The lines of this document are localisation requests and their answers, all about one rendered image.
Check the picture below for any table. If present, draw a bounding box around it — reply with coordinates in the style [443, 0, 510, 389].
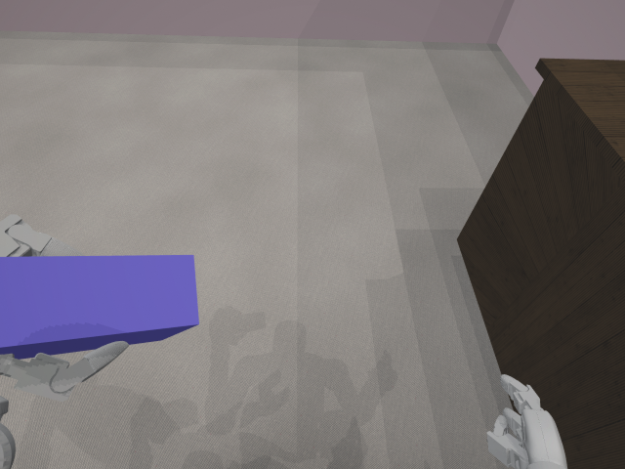
[457, 59, 625, 469]

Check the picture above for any robot left hand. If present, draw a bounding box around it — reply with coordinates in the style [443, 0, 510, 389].
[0, 214, 129, 402]

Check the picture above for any sponge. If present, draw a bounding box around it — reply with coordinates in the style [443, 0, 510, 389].
[0, 255, 199, 360]

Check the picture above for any robot right hand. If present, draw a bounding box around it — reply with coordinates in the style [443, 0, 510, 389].
[487, 374, 567, 469]

